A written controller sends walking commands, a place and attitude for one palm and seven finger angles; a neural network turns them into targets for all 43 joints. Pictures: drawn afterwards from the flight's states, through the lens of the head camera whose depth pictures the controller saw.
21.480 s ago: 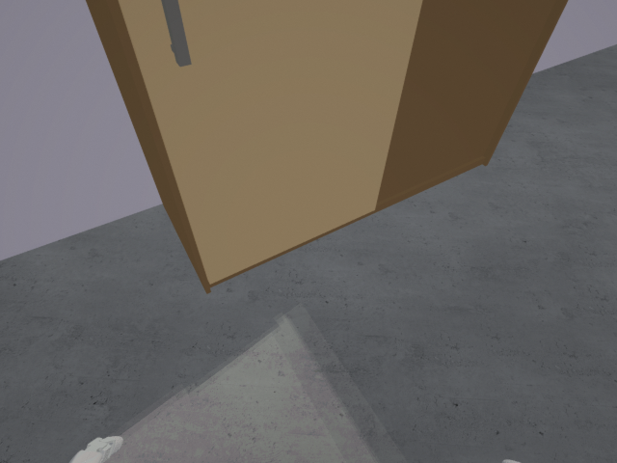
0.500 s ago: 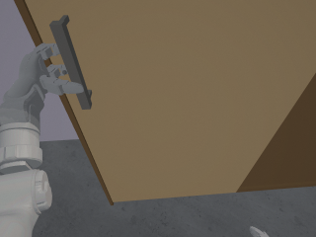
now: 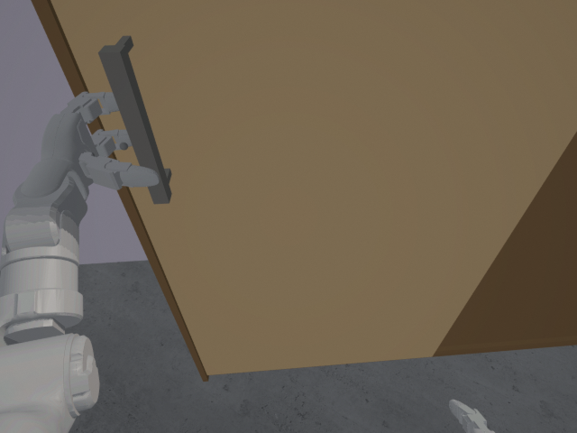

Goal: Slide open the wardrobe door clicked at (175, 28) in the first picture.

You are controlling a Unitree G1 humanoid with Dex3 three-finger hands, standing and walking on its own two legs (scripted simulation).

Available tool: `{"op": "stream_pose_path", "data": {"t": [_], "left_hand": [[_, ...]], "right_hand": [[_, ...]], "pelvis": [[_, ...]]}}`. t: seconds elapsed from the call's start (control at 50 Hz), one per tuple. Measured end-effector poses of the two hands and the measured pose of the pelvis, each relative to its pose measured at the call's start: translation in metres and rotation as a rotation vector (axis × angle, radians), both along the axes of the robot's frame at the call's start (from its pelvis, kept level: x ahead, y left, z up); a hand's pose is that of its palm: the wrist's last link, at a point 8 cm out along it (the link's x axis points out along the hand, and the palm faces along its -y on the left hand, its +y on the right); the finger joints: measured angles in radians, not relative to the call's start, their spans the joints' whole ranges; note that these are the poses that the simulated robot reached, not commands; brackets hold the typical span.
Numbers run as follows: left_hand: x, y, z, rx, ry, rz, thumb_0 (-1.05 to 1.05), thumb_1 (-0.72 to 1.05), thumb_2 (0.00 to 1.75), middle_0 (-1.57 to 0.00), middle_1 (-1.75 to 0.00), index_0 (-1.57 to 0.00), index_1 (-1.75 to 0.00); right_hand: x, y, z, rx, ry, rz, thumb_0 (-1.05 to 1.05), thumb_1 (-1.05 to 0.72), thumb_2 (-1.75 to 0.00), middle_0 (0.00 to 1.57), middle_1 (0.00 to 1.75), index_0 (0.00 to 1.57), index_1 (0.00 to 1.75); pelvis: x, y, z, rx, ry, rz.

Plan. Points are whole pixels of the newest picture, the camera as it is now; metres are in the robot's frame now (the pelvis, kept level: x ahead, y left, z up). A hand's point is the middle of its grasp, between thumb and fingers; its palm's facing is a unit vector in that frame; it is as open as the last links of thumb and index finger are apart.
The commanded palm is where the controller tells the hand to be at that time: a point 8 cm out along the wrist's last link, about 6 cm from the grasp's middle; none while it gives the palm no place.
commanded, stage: slide the fingers in behind the handle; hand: left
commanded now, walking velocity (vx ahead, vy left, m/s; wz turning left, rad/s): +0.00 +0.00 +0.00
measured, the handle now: (145, 127) +0.46 +0.23 +0.23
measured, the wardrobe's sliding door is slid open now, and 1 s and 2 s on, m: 0.00 0.00 0.00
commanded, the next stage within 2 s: grip the handle and tug to test in 1.36 s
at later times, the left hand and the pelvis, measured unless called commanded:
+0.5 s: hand (145, 143) +0.41 +0.22 +0.23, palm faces +0.18 -0.98 -0.01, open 14.0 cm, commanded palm +0.38 +0.26 +0.23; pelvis +0.01 +0.00 +0.00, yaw +0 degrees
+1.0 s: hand (154, 145) +0.40 +0.20 +0.23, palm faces +0.17 -0.99 -0.01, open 14.0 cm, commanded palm +0.38 +0.25 +0.23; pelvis +0.00 -0.01 +0.00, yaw +0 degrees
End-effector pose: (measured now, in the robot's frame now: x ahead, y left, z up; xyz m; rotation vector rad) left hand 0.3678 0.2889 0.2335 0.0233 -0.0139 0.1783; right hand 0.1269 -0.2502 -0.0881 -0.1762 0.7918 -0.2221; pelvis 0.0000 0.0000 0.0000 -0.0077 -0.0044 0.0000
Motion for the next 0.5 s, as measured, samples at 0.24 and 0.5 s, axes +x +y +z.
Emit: {"op": "stream_pose_path", "data": {"t": [0.24,0.5], "left_hand": [[0.006,-0.020,0.003,-0.009,0.004,-0.030,-0.01,-0.50,0.30,-0.30,-1.20,-0.30,-1.20],[0.013,-0.023,-0.004,-0.017,0.017,-0.002,-0.01,-0.50,0.30,-0.30,-1.20,-0.30,-1.20]], "right_hand": [[0.025,0.010,0.004,0.006,-0.039,0.047,0.01,-0.90,-0.90,0.20,0.30,0.20,0.30],[0.020,0.006,0.000,0.014,-0.006,0.031,0.01,-0.90,-0.90,0.20,0.30,0.20,0.30]], "pelvis": [[0.001,0.001,0.000,0.001,0.000,0.011],[0.007,-0.003,0.000,0.003,0.001,0.001]]}}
